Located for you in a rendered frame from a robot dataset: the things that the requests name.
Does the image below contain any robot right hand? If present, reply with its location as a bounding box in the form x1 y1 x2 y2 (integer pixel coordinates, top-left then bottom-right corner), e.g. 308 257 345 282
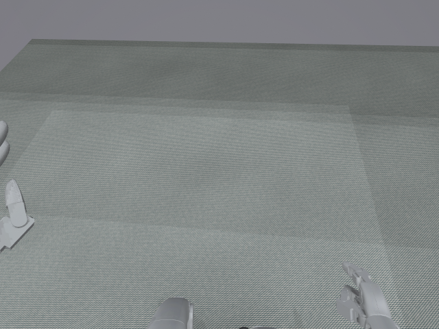
336 261 392 328

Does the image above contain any robot left hand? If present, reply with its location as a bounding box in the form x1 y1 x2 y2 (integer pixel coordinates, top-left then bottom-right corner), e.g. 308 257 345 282
0 121 34 253

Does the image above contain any robot left thigh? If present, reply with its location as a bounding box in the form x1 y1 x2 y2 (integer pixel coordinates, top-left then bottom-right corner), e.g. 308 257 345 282
146 297 194 329

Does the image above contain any right robot forearm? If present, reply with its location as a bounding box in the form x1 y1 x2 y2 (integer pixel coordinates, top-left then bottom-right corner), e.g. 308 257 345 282
364 315 400 329

